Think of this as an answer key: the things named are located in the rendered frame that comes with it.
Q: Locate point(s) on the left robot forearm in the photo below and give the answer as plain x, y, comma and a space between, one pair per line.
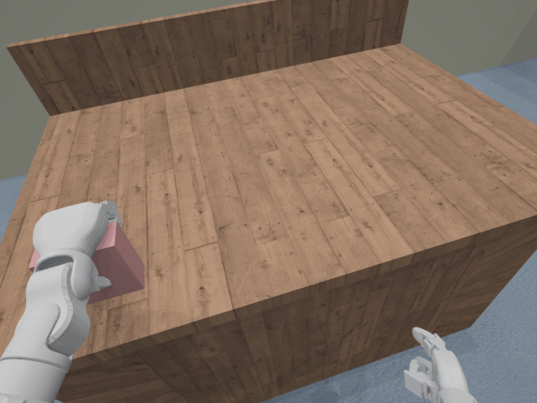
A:
53, 327

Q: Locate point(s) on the right robot hand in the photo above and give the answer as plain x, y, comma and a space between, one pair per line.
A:
425, 378

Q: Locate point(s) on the sponge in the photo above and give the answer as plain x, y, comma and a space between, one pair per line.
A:
117, 260

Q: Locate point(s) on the left robot hand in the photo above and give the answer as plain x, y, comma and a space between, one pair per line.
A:
79, 227

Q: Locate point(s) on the table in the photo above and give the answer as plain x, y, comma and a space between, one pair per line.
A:
302, 189

